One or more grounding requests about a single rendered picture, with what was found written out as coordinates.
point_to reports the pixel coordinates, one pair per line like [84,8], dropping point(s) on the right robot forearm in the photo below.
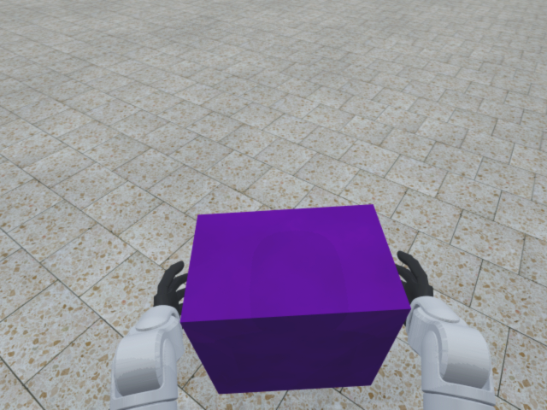
[456,371]

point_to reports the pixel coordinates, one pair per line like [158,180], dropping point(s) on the carton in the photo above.
[292,299]

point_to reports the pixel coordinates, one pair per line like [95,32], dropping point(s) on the left robot forearm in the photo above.
[144,368]

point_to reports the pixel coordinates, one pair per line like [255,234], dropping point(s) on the robot right hand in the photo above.
[416,284]

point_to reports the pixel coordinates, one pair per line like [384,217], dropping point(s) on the robot left hand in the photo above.
[166,289]

